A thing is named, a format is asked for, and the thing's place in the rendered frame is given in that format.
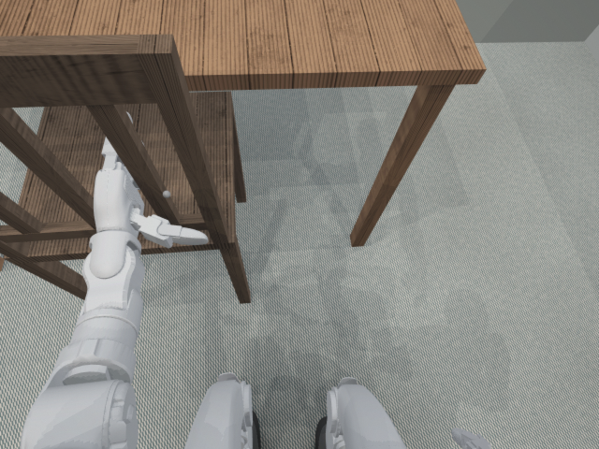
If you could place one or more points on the chair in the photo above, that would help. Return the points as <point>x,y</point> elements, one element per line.
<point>87,84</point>

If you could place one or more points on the left robot forearm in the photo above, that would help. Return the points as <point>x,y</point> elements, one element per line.
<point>103,341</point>

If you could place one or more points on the left robot upper arm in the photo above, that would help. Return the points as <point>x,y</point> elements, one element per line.
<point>97,415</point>

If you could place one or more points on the left robot thigh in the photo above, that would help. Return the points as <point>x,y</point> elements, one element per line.
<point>224,412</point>

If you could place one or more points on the robot right shin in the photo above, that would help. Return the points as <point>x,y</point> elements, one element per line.
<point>338,443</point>

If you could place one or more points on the robot left hand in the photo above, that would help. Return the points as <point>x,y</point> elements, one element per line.
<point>115,195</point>

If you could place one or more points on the table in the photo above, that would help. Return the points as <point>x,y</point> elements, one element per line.
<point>228,45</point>

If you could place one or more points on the robot right hand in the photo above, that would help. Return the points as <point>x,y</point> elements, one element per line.
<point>468,440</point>

